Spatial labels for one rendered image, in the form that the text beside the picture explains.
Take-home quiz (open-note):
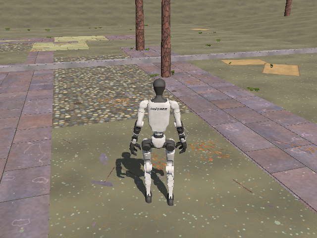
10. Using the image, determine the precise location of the left robot thigh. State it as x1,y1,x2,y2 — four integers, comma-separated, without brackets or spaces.
142,138,152,173

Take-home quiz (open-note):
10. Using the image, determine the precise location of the right robot forearm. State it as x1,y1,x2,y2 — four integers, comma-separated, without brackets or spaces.
177,121,186,143

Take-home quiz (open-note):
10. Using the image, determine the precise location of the robot left upper arm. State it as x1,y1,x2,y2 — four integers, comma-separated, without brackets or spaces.
136,100,149,127

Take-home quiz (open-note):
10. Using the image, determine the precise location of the left robot hand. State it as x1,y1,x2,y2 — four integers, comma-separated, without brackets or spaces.
129,142,141,156

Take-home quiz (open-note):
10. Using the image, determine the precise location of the right robot hand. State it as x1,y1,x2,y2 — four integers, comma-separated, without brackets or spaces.
175,141,187,154

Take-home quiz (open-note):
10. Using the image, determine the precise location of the left robot forearm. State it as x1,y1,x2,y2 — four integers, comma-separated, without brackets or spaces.
131,120,141,144

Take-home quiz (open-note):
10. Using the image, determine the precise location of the right robot thigh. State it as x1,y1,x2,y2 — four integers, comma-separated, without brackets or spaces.
165,138,175,174

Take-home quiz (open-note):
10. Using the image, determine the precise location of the robot right upper arm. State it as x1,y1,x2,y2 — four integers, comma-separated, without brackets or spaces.
169,100,182,128

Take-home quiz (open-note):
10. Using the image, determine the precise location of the robot thigh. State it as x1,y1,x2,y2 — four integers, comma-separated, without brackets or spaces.
165,138,175,174
142,138,152,173

